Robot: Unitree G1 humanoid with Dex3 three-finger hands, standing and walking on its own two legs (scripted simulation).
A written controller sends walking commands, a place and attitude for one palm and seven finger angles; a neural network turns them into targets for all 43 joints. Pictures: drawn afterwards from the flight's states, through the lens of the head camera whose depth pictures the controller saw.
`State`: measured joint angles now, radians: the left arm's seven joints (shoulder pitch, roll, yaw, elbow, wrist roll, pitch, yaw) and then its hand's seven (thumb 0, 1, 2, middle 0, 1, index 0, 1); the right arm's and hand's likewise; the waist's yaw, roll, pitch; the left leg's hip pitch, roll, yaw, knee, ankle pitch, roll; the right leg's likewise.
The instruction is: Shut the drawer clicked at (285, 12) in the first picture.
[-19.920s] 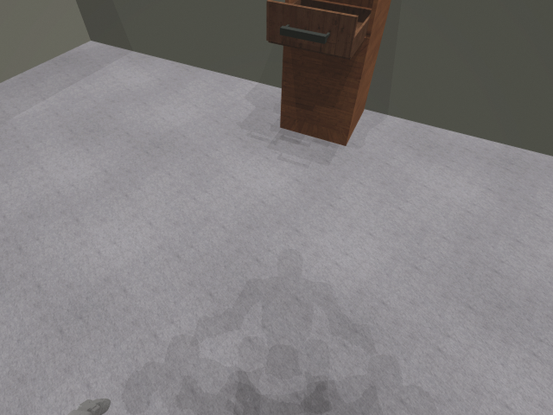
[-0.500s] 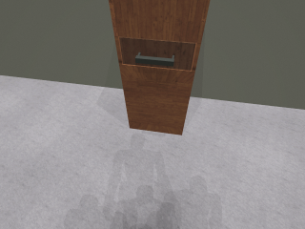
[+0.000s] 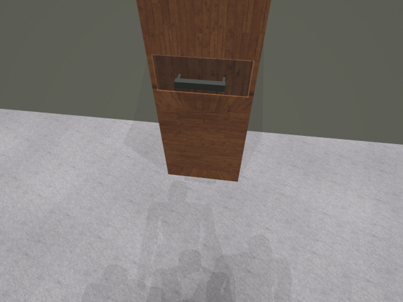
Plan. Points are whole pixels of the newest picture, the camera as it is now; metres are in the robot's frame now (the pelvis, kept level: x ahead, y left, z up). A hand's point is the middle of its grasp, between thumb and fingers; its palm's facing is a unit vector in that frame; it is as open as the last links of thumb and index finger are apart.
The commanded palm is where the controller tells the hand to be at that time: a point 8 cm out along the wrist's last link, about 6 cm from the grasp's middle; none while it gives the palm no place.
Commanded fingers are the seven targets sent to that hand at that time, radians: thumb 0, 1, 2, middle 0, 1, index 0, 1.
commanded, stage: look to check the result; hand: left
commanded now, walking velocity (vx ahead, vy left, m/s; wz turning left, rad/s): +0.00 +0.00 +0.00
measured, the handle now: (200, 81) +0.90 +0.05 -0.06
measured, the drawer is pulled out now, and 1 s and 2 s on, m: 0.00 0.00 0.00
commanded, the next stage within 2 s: stand and wait in 0.60 s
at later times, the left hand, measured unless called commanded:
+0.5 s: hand out of the picture +0.01 +0.16 -0.17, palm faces +0.04 -0.98 -0.19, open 7.4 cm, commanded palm none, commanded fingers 0.00 0.90 0.90 -0.20 -0.30 -0.20 -0.30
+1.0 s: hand out of the picture +0.04 +0.17 -0.17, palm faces +0.02 -0.98 -0.21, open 7.4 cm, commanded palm none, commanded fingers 0.00 0.90 0.90 -0.20 -0.30 -0.20 -0.30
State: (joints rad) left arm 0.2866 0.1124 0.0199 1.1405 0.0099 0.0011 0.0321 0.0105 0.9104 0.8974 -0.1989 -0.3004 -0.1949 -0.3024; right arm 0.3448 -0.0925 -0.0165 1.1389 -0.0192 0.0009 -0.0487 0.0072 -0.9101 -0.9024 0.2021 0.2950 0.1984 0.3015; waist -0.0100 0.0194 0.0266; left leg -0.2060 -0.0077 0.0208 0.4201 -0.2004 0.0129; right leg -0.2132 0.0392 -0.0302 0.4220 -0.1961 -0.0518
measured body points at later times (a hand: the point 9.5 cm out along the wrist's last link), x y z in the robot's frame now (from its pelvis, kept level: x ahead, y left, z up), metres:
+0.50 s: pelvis +0.01 -0.01 +0.00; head +0.02 -0.02 +0.45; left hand +0.01 +0.21 -0.16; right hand -0.01 -0.22 -0.17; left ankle +0.02 +0.11 -0.74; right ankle +0.02 -0.09 -0.74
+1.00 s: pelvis +0.02 -0.01 +0.00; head +0.03 -0.02 +0.45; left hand +0.04 +0.22 -0.15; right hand +0.00 -0.23 -0.16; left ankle +0.02 +0.11 -0.74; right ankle +0.02 -0.09 -0.74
